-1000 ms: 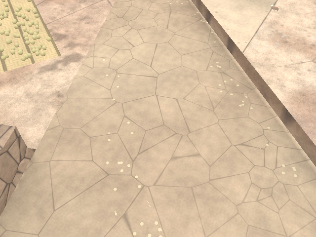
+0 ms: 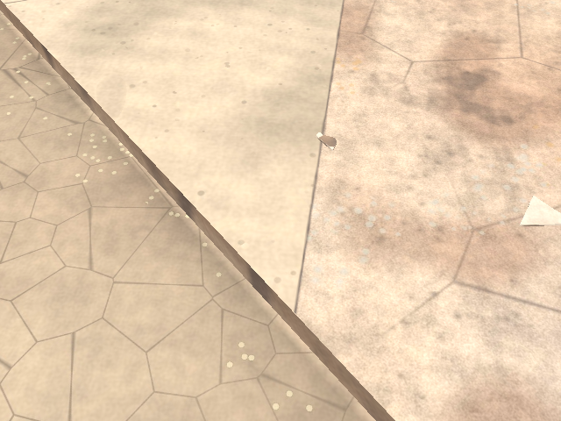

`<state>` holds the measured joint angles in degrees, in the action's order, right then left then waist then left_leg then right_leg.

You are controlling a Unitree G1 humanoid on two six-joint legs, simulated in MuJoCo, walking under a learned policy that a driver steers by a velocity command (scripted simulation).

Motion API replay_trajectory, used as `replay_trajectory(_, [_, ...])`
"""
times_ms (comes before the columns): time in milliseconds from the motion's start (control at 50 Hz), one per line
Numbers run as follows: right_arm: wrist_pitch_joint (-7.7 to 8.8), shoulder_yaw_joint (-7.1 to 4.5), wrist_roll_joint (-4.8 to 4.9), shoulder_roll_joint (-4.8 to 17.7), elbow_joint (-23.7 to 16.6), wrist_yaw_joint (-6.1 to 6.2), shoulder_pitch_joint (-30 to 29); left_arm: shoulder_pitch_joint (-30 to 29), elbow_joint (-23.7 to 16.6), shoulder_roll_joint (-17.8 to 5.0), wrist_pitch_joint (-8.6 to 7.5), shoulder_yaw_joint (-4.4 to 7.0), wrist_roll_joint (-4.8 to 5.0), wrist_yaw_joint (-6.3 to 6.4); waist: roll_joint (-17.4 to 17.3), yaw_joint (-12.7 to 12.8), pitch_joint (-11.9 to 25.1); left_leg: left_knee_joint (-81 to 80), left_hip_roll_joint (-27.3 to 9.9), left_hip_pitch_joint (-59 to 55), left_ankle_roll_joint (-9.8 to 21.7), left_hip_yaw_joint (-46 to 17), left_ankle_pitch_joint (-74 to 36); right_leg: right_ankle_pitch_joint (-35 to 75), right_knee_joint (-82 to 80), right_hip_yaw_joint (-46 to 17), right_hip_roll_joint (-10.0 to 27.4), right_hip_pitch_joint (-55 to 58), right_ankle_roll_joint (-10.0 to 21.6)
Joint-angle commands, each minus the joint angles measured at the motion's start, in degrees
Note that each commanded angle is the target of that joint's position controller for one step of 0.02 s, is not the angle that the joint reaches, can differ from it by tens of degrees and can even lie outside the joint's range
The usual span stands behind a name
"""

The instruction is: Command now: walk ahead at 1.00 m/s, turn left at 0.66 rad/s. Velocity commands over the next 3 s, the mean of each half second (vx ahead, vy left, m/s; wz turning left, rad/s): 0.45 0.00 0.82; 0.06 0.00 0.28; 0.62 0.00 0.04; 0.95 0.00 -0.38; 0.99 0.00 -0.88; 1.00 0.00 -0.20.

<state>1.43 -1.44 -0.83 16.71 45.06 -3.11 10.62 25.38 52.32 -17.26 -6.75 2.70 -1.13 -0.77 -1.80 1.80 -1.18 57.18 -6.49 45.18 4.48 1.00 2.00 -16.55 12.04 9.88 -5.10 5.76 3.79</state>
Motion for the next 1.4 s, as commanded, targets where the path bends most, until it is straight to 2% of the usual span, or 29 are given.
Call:
replay_trajectory(20, [0.71, 0.66, 0.72, -0.1, -4.4, -1.35, -5.4, -7.3, -4.4, -3.7, -2.27, -0.08, 0.49, 0.44, 2.4, -2.6, -5.7, -10.8, 2.7, -11.0, 1.8, 6.0, -11.4, 40.8, -9.2, 3.9, 11.3, -13.5, -0.9])
replay_trajectory(80, [1.54, 0.35, -1.51, 1.7, -2.9, -1.79, -0.2, -5.6, -4.5, -7.9, -1.89, 0.69, 1.25, 2.54, 4.3, -5.7, -2.4, -20.5, 10.0, -20.7, 3.1, 11.6, -13.5, 71.7, 7.1, 5.1, 13.4, -6.1, -3.5])
replay_trajectory(120, [1.45, -2.06, -2.13, 6.7, 3.1, -0.86, 20.4, -9.2, -6.2, -10.9, 0.08, 1.51, 0.75, 3.64, 5.3, -15.1, 9.3, -19.8, 14.3, -44.3, 5.4, 8.6, -10.2, 74.4, 34.9, 2.9, 15.1, -11.4, -4.4])
replay_trajectory(140, [1.43, -3.46, -1.45, 8.6, 4.8, 0.62, 26.4, -11.4, -6.2, -10.4, 0.76, 1.78, 1.22, 2.9, 1.6, -18.1, 10.8, -25.1, 10.7, -51.3, 8.5, 3.1, -15.2, 45.8, 56.9, 3.5, 10.0, -17.3, -5.4])
replay_trajectory(160, [1.08, -4.96, -0.47, 14.1, 4.3, 1.99, 23.3, -9.1, -7.8, -3.0, 0.68, 0.17, 0.35, 1.76, -12.5, -11.6, 8.1, -18.8, 1.2, -60.7, 11.3, -7.7, -54.3, -17.8, 80.1, 2.2, -0.1, -36.0, -6.9])
replay_trajectory(180, [0.91, -6.48, -1.53, 19.7, 2.2, 1.78, 21.4, -1.6, -11.7, -1.9, 0.88, -0.82, 2.19, 2.49, -10.8, -7.6, 24.9, -21.2, -11.7, -76.3, 24.3, -29.3, -65.3, -18.2, 94.9, -10.3, -0.5, -49.0, -7.8])
replay_trajectory(200, [0.07, -7.13, -0.05, 18.1, -1.9, 2.33, 15.8, -3.7, -12.3, -4.6, 0.79, -1.35, 0.52, 2.88, 1.3, -7.6, 28.2, -28.8, -11.7, -71.1, 23.7, -36.3, -45.2, -10.9, 90.8, -14.4, 2.6, -48.1, -6.1])
replay_trajectory(240, [-1.03, -5.01, 0.94, 10.6, -2.6, 3.38, 8.6, -8.8, -13.0, -4.6, 1.68, -1.43, -1.29, 2.74, 9.1, -2.2, 9.3, -37.6, -6.1, -46.6, 18.9, -31.8, -22.3, -8.8, 79.0, -14.4, 6.9, -46.7, -6.1])
replay_trajectory(280, [-0.59, -3.92, 0.98, 8.2, -2.9, 3.49, 7.3, -9.2, -13.6, -4.9, 4.88, -1.29, -2.2, 3.0, 9.5, 0.3, 3.0, -39.4, -3.0, -31.1, 16.4, -26.0, -30.3, -8.9, 69.6, -14.1, 9.4, -40.3, -7.5])
replay_trajectory(360, [1.6, -5.35, 2.16, 11.7, -7.4, 3.52, -0.2, -17.9, -18.7, -4.7, 3.63, -0.03, 0.44, 4.57, 6.9, 1.5, 8.0, -38.1, 3.9, -24.0, 13.2, -24.1, -29.5, -4.3, 50.6, -17.5, 6.3, -35.3, -9.6])
replay_trajectory(440, [-2.29, -5.51, 3.59, 8.4, -7.4, 6.55, 4.7, -23.5, -20.0, -2.3, 3.44, 0.0, 1.12, 4.33, 0.3, -2.9, 10.8, -33.1, 5.0, -39.0, 5.0, -27.3, -17.9, 4.6, 38.6, -21.3, 3.2, -43.7, -9.9])
replay_trajectory(540, [-3.86, -5.4, 1.68, 6.1, -9.6, 7.89, 6.2, -28.0, -19.3, -4.6, 2.16, 0.61, 1.03, 1.51, -7.9, -5.7, 10.2, -28.3, 2.3, -49.5, 2.7, -29.8, -20.1, 7.5, 22.1, -19.8, 3.3, -40.9, -6.6])
replay_trajectory(600, [-3.77, -4.55, 2.13, 4.8, -11.8, 6.65, 2.5, -23.0, -17.2, -4.2, 1.67, 1.4, 0.02, 1.23, -5.2, -2.4, 8.6, -23.9, 6.6, -37.3, 1.9, -28.5, -11.1, 21.4, 8.8, -18.1, 5.5, -20.9, -2.7])
replay_trajectory(640, [-2.98, -3.96, 1.44, 4.1, -12.7, 5.9, 7.5, -18.1, -16.6, -8.1, 2.61, 2.51, -2.59, 1.89, 17.3, -3.2, 10.7, -0.4, 19.9, -16.6, -4.5, -18.4, 39.2, 60.5, 11.9, -40.2, 26.7, -3.2, 13.8])
replay_trajectory(680, [-3.42, -5.88, 0.6, 11.6, -10.6, 5.22, 6.8, -17.0, -17.0, -4.8, 3.26, 2.14, 0.07, 1.81, 7.5, -1.8, 10.7, 16.4, 15.4, -12.0, -8.7, -16.6, 36.4, 52.0, 13.2, -41.6, 27.8, -6.3, 15.1])
replay_trajectory(720, [-5.06, -5.65, 0.7, 9.7, -10.3, 5.78, 3.6, -18.9, -17.1, -4.0, 4.12, 1.59, 0.72, 1.72, 3.1, -2.0, 7.8, 20.5, 14.5, -10.7, -10.2, -15.5, 30.6, 42.6, 13.6, -34.2, 22.1, -10.8, 10.7])
replay_trajectory(840, [-4.84, -3.6, 1.24, 2.6, -11.0, 5.37, 0.9, -20.1, -15.8, -3.8, 6.08, 1.31, 0.34, 1.8, 11.4, -2.7, 7.2, -1.8, 9.1, -20.3, -11.3, -6.2, 24.1, 23.8, 8.4, -24.9, 13.5, -15.6, 7.2])
replay_trajectory(980, [-3.99, -4.01, 1.16, 2.3, -8.5, 4.82, 2.7, -17.2, -13.4, -4.2, 6.66, 1.43, 0.91, 1.79, 12.5, -1.9, 5.5, -29.5, 7.1, -33.7, -7.9, -3.3, 12.5, 10.8, 9.0, -27.6, 14.8, -19.0, 6.6])
replay_trajectory(1040, [-3.22, -4.52, 0.11, 5.4, -7.6, 4.25, 7.7, -13.4, -12.2, -3.9, 5.9, 1.42, 1.06, 1.07, 4.5, -2.6, 5.0, -29.9, 2.9, -42.6, -1.2, -7.2, 31.1, -25.2, 11.4, -20.9, 7.7, -33.9, -0.5])
replay_trajectory(1080, [-1.1, -6.09, 0.3, 10.9, -5.3, 3.66, 14.0, -23.3, -16.7, -2.8, 4.03, 1.63, 3.2, 1.48, -13.5, -7.7, -4.0, -49.3, -9.6, -36.7, 8.0, -30.8, 52.9, -13.0, 33.2, -7.3, 1.3, -43.3, -4.7])
replay_trajectory(1100, [0.4, -5.63, 0.48, 9.8, -5.1, 4.33, 11.8, -25.4, -17.5, -5.0, 3.11, 2.6, 4.02, 1.73, -12.4, -7.0, -8.9, -52.1, -12.9, -35.2, 9.9, -36.3, 48.0, -9.2, 40.4, -12.3, 5.6, -48.6, -3.8])
replay_trajectory(1200, [2.36, -4.19, 1.43, 4.3, -6.1, 4.43, 9.6, -21.5, -15.5, -0.5, 0.57, 1.82, 1.96, -0.5, -7.3, -4.5, -2.7, -49.4, -5.5, -39.4, 5.4, -20.2, 26.5, 2.6, 36.9, -10.1, 7.8, -44.9, -2.3])
replay_trajectory(1220, [1.9, -4.64, -1.23, 7.0, -5.0, 3.18, 9.1, -21.8, -15.5, 0.7, 3.27, 1.19, -2.99, -2.71, -8.4, -3.9, -1.6, -50.8, -0.6, -33.9, 4.7, -14.4, 25.9, 1.4, 33.3, -6.0, 5.6, -36.3, -3.0])
replay_trajectory(1280, [1.86, -4.99, -0.61, 6.5, -4.3, 2.13, 9.4, -19.9, -16.0, -1.1, 5.59, 1.76, -0.82, -3.07, -10.8, -2.7, -2.4, -51.0, -2.0, -27.6, 5.4, -12.9, 24.4, -0.2, 24.1, -4.8, 4.4, -21.8, -3.0])
replay_trajectory(1320, [1.74, -4.95, -0.25, 6.5, -4.6, 2.5, 7.5, -8.4, -12.2, -3.3, 5.27, 2.75, -0.98, -1.22, -4.5, 3.5, -0.4, -41.6, -2.3, -23.6, 5.2, -12.2, 15.6, 1.4, 18.6, -3.6, 2.7, -7.9, -2.1])
replay_trajectory(1340, [2.16, -4.63, -0.54, 5.7, -4.5, 2.72, 7.1, 0.6, -9.6, -5.4, 4.65, 3.57, -1.48, -0.13, 1.0, 8.2, 2.4, -28.2, 0.6, -18.6, 4.4, -8.3, 6.2, -2.2, 16.8, -4.9, 3.0, 2.8, -1.7])
replay_trajectory(1360, [2.66, -3.46, -0.8, 1.2, -6.7, 2.89, 3.9, 9.7, -8.6, -10.8, 3.88, 4.48, -2.96, 0.93, 14.6, 12.3, 5.7, -3.3, 5.9, -9.5, 2.0, -3.7, 10.0, -21.6, 8.9, -24.1, 16.5, 9.1, 0.5])
replay_trajectory(1380, [3.36, -2.53, 0.64, -2.3, -10.3, 2.86, 2.4, 7.3, -9.4, -14.9, 3.29, 4.54, -2.62, 0.79, 22.5, 8.9, 3.5, 7.1, 13.8, 5.2, 1.4, -7.8, 27.3, -34.6, -3.7, -52.4, 26.3, 7.1, 4.6])
replay_trajectory(1400, [2.97, -2.79, -0.13, 0.3, -10.5, 2.47, 1.3, 0.1, -10.0, -12.5, 3.74, 4.34, -1.76, 0.61, 13.9, 4.7, -0.7, 13.6, 8.1, 11.0, 2.0, -10.5, 21.0, -36.9, -2.7, -54.0, 28.3, 1.9, 8.0])
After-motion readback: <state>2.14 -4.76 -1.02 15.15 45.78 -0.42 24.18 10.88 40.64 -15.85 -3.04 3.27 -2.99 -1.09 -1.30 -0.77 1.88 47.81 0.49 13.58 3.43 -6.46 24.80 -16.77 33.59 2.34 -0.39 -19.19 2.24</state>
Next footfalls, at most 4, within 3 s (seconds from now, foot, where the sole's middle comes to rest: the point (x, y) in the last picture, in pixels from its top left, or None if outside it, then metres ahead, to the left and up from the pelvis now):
0.14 left None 0.38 0.07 -0.77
0.60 right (308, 394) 0.56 -0.02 -0.77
1.02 left None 0.36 0.16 -0.77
1.36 right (293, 368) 0.62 0.02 -0.77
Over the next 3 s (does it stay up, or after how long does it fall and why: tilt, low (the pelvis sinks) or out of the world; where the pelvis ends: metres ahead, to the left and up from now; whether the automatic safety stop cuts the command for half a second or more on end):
stays up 1.79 0.47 0.08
